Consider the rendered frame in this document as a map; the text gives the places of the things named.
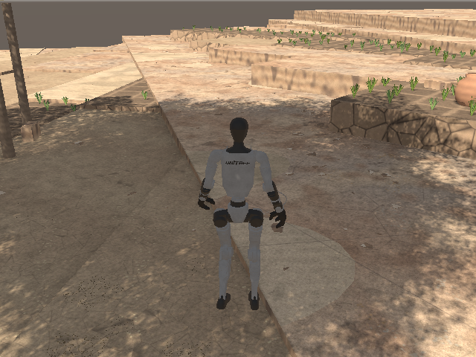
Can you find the robot right forearm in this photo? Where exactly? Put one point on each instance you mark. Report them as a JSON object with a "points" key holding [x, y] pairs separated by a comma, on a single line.
{"points": [[275, 199]]}

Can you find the robot left upper arm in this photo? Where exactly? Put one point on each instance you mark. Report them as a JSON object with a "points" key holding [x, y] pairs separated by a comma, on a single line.
{"points": [[215, 156]]}

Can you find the left robot hand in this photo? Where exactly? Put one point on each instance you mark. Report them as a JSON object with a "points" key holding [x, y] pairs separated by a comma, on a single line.
{"points": [[202, 205]]}

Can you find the robot right upper arm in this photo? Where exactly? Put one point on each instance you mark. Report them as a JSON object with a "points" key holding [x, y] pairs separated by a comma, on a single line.
{"points": [[265, 170]]}

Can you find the left robot foot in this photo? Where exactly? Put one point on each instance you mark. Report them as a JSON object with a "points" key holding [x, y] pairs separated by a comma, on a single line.
{"points": [[221, 303]]}

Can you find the right robot hand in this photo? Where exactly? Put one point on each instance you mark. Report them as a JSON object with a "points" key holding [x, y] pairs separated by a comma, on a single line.
{"points": [[281, 217]]}

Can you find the robot left forearm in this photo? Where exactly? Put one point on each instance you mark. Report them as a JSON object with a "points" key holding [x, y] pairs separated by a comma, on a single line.
{"points": [[203, 192]]}

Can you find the humanoid robot torso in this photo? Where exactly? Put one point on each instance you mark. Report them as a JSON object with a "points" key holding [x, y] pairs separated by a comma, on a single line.
{"points": [[237, 180]]}

